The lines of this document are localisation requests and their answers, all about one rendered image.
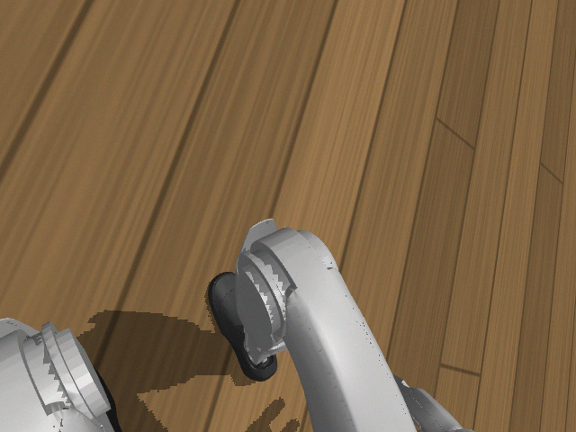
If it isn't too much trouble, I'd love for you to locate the right robot foot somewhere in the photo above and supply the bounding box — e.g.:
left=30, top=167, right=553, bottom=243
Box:
left=208, top=272, right=277, bottom=382

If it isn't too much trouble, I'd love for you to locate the right robot hand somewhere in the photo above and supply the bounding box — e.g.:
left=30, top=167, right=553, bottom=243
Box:
left=393, top=374, right=462, bottom=432

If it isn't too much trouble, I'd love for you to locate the left robot foot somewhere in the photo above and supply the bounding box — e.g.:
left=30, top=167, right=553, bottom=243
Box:
left=94, top=368, right=122, bottom=432

